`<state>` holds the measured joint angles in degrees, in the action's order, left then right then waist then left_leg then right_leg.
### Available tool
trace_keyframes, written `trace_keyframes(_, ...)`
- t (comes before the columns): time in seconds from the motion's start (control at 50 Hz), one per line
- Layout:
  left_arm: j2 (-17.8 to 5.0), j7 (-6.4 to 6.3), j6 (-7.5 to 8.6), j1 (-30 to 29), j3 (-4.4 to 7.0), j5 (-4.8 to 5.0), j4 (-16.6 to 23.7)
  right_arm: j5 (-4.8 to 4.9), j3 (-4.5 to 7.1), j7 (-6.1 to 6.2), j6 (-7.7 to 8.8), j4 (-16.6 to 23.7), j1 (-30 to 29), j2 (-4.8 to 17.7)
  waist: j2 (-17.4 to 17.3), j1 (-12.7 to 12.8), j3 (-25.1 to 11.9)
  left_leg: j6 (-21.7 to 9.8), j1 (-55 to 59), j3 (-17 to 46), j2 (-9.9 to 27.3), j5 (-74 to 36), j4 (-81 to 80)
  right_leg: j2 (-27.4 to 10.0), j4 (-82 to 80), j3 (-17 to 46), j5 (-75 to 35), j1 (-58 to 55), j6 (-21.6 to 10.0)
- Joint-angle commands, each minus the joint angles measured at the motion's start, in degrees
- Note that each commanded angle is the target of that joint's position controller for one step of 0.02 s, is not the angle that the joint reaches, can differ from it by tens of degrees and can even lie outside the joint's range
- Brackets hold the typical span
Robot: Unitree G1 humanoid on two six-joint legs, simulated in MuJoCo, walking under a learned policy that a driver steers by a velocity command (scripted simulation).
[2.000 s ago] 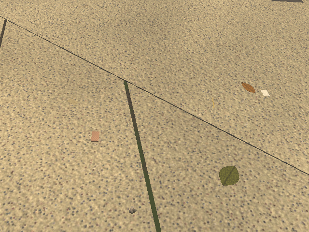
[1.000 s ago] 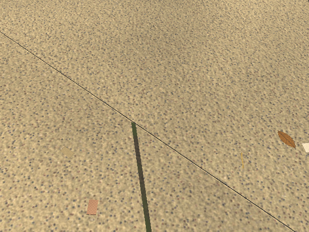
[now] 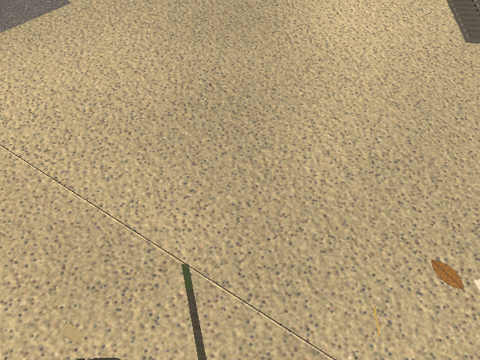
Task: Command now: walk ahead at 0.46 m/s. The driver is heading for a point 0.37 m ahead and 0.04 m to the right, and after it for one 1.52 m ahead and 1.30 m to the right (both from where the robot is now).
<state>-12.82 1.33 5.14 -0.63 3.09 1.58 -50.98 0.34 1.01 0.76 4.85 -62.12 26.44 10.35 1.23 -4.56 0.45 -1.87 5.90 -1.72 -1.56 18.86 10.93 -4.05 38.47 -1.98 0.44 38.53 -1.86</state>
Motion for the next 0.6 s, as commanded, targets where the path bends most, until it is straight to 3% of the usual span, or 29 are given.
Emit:
trace_keyframes(0.02, -3.12, 0.77, 0.51, -7.87, 0.06, 0.31, 5.47, 0.84, 2.53, 0.53, 0.53, 1.19, 1.30, 10.46, -6.30, 1.85, 7.79, -7.87, -5.93, 5.36, 15.09, -25.42, -4.67, 1.49, -7.16, -0.35, -2.90, -3.76, -1.48)
trace_keyframes(0.06, -5.36, 1.07, 0.74, -4.79, 1.00, 0.15, 5.16, 0.55, 3.14, 0.45, 0.07, 1.45, 0.20, 11.28, -7.19, 4.44, 4.34, -6.58, -1.11, 4.36, 16.16, -39.99, 1.34, 3.07, -8.04, -0.87, 0.08, -8.67, -3.37)
trace_keyframes(0.08, -7.00, 0.96, 0.72, -0.59, 1.84, 0.09, 4.16, 0.31, 3.46, 0.40, -0.37, 1.68, -0.45, 11.86, -8.29, 6.86, 0.89, -5.83, -0.01, 3.52, 15.82, -49.78, 7.15, 4.76, -7.41, -2.01, 2.28, -14.64, -4.47)
trace_keyframes(0.1, -9.18, 0.68, 0.54, 8.39, 3.14, 0.16, 1.43, -0.02, 3.31, 0.32, -0.91, 2.05, -1.20, 11.29, -8.33, 11.24, -4.19, -4.55, -2.34, 1.77, 13.59, -55.21, 17.86, 6.49, -7.46, -3.16, 3.42, -25.97, -6.01)
trace_keyframes(0.12, -12.10, 0.24, 0.30, 18.88, 4.21, -0.25, -1.12, -0.60, 2.69, 0.12, -1.08, 3.38, -2.09, 10.03, -5.84, 15.27, -10.88, -2.91, -14.58, 0.76, 11.20, -44.31, 33.88, -0.25, -5.44, 4.48, 4.64, -43.60, -8.89)
trace_keyframes(0.14, -17.34, 0.18, 0.25, 25.96, 5.16, -1.60, -2.69, -0.29, 0.44, -0.70, -0.02, 4.19, 5.59, 1.78, 9.79, 11.53, -21.91, 0.97, -36.60, 1.01, 0.37, -8.22, 58.88, -16.44, -11.37, 33.81, 18.27, -64.52, -19.00)
trace_keyframes(0.16, -12.93, 0.34, 0.18, 25.33, 3.65, -1.44, -2.99, 0.98, 0.94, -1.27, 1.80, 3.41, 3.18, 4.21, 10.62, 12.38, -23.82, -0.29, -43.46, 9.90, -1.31, 12.22, 68.01, -18.39, -22.37, 47.84, 25.69, -63.47, -19.01)
trace_keyframes(0.18, -10.33, 0.40, 0.62, 18.64, 2.73, -0.76, -2.13, 2.50, 2.25, -1.37, 2.72, 5.97, -3.50, 8.81, 8.65, 10.97, -12.68, -1.54, -49.21, 8.90, 2.31, 9.24, 70.59, -16.35, -23.73, 39.24, 26.38, -54.42, -15.28)
trace_keyframes(0.2, -8.11, 0.47, 0.94, 12.62, 1.90, -0.82, -0.61, 2.60, 2.43, -0.92, 2.98, 7.26, -7.59, 9.89, 3.30, 8.94, -7.17, -2.21, -47.57, 7.26, 5.76, 3.28, 68.10, -14.40, -25.18, 30.66, 21.66, -43.76, -13.26)
trace_keyframes(0.22, -6.43, 0.80, 1.31, 8.91, 1.32, -1.45, -0.25, 1.76, 2.95, -0.28, 2.58, 7.39, -8.99, 9.76, 0.40, 6.60, -3.66, -2.21, -44.23, 6.24, 8.04, -0.67, 64.34, -12.23, -26.82, 24.30, 15.98, -34.44, -11.97)
trace_keyframes(0.24, -5.33, 1.10, 1.64, 6.86, 0.84, -2.13, -0.18, 0.90, 3.34, 0.32, 1.67, 7.18, -7.67, 9.05, 1.36, 4.12, -1.98, -2.07, -39.42, 6.45, 9.65, -2.70, 61.07, -9.61, -28.01, 19.49, 9.13, -27.77, -10.98)
trace_keyframes(0.28, -5.22, 1.29, 1.61, 7.59, 0.54, -2.18, -1.15, 0.20, 3.35, 0.94, 0.40, 6.90, -5.04, 6.84, 2.47, 2.01, -1.33, -0.92, -34.29, 5.32, 9.57, -1.72, 56.89, -7.55, -28.47, 14.10, -5.42, -21.76, -11.86)
trace_keyframes(0.32, -7.61, 0.49, 1.50, 9.40, 0.86, -2.61, -1.74, -0.53, 3.70, 1.42, -0.07, 8.34, -7.13, 7.24, 1.90, 1.32, -0.76, 1.12, -34.20, 4.10, 8.61, -3.86, 51.42, -6.75, -27.94, 10.52, -18.43, -19.49, -13.09)
trace_keyframes(0.36, -9.82, -0.63, 0.89, 10.97, 1.40, -2.55, -1.64, -0.99, 3.86, 1.74, -0.48, 10.49, -12.12, 7.76, 1.88, 2.11, -0.95, 2.84, -36.35, 3.82, 7.81, -8.80, 44.05, -6.31, -26.82, 9.28, -23.08, -20.43, -12.88)
trace_keyframes(0.44, -11.13, -1.86, -0.78, 14.69, 2.04, -1.45, -1.61, -0.44, 3.48, 1.52, -1.38, 13.22, -20.71, 7.28, 3.05, 4.96, -2.20, 3.53, -34.73, 4.19, 4.62, -16.97, 29.76, -4.66, -24.19, 9.40, -16.49, -23.06, -10.49)
trace_keyframes(0.52, -11.32, -2.77, -2.23, 16.38, 2.63, -0.69, -1.58, -0.18, 3.63, 1.17, -1.52, 15.27, -25.44, 9.05, 4.23, 6.18, -2.29, 4.10, -33.42, 5.67, 2.52, -14.87, 22.28, -5.65, -20.11, 14.70, -9.44, -26.86, -10.15)
trace_keyframes(0.56, -11.01, -3.36, -2.80, 15.02, 2.85, -0.28, -0.50, -0.31, 4.20, 0.88, -0.80, 15.07, -23.37, 10.81, 5.01, 4.71, -3.46, 3.44, -29.92, 6.20, 1.96, -12.86, 17.32, -5.38, -16.00, 18.30, -7.13, -28.79, -8.87)
trace_keyframes(0.58, -10.40, -3.64, -3.14, 13.37, 2.71, -0.07, 0.51, -0.43, 4.56, 0.80, -0.27, 14.15, -20.25, 11.44, 4.80, 2.65, -4.45, 2.49, -24.84, 5.41, 1.98, -16.71, 12.11, -3.46, -12.33, 18.52, -5.17, -28.03, -7.18)
trace_keyframes(0.6, -8.00, -3.77, -3.28, 13.80, 2.01, -0.46, 1.70, -1.28, 5.15, 1.04, 0.15, 13.75, -17.21, 13.71, 2.03, 2.23, -7.86, 0.22, -16.16, 8.26, 7.13, -25.30, 10.20, 0.16, -5.44, 16.96, 0.50, -24.42, -4.39)
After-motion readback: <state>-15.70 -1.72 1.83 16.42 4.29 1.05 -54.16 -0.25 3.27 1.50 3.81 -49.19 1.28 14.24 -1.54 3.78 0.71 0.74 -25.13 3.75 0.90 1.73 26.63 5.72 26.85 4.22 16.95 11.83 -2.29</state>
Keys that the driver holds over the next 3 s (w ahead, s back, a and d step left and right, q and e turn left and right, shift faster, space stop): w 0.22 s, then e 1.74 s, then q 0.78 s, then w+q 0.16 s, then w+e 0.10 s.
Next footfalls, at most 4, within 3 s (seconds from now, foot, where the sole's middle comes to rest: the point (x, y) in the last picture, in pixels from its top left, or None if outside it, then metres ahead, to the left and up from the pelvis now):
0.12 right None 0.26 -0.13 -0.77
0.60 left None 0.44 0.07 -0.77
1.04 right None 0.31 -0.17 -0.77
1.58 left None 0.45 -0.01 -0.77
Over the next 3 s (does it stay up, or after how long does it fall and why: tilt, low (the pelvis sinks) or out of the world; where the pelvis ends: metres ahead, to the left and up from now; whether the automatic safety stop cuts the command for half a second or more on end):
stays up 0.35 -0.11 0.01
